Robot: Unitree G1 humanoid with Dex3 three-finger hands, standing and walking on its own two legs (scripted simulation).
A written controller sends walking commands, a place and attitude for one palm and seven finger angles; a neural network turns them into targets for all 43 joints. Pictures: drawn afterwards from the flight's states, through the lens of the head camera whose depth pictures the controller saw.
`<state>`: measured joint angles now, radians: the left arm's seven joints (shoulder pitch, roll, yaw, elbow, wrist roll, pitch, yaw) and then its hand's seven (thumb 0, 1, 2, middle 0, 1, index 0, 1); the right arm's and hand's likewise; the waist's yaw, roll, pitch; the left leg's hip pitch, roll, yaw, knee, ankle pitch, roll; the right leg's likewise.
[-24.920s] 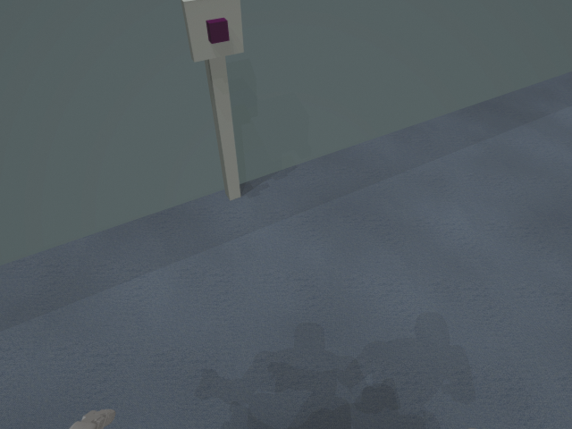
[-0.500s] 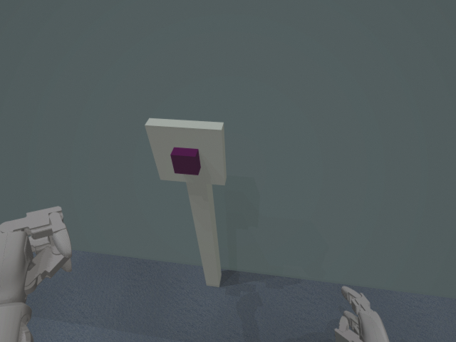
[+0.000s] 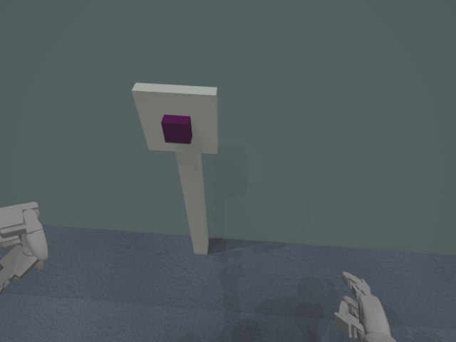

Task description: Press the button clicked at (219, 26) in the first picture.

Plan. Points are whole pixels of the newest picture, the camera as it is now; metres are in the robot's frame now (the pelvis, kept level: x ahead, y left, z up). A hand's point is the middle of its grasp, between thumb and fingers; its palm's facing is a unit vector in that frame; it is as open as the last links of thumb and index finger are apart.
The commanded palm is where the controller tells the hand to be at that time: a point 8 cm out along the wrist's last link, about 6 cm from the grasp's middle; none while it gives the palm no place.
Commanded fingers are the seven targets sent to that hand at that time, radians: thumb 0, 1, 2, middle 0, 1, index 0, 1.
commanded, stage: step back with the hand held close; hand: left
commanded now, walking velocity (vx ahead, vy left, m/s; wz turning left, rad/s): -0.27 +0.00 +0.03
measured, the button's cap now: (177, 128) +0.55 +0.16 +0.04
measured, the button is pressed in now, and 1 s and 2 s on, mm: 0 0 0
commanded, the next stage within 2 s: stop stepping back and stand still in 0.94 s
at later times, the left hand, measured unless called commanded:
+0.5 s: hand out of the picture +0.12 +0.25 +0.17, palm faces +0.38 -0.80 -0.47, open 3.1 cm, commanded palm +0.06 +0.28 +0.18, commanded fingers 0.00 0.90 0.90 -1.30 -1.50 -1.30 -1.50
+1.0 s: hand out of the picture +0.07 +0.26 +0.16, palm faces +0.34 -0.87 -0.36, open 3.1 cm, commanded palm -0.01 +0.30 +0.18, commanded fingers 0.00 0.90 0.90 -1.30 -1.50 -1.30 -1.50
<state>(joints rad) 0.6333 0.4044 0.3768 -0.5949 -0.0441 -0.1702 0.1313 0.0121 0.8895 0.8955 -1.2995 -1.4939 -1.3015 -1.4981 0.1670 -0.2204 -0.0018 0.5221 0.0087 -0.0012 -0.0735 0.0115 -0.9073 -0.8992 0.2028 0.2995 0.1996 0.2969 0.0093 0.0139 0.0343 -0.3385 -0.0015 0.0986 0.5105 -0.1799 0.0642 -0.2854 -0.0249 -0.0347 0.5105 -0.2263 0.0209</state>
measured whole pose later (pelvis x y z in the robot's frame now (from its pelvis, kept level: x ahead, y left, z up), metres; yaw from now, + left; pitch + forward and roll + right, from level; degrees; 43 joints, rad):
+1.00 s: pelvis -0.14 +0.02 -0.01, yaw -1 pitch -1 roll -4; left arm 0.48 0.42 0.35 -0.50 -0.06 -0.25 0.12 0.01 0.89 0.90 -1.31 -1.49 -1.31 -1.50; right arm 0.18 -0.22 0.00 0.62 -0.02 -0.06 -0.08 0.01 -0.91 -0.90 0.20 0.30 0.20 0.30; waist 0.00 -0.03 0.03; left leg -0.44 -0.01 0.02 0.46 -0.01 0.08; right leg -0.20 0.08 0.04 0.67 -0.48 0.00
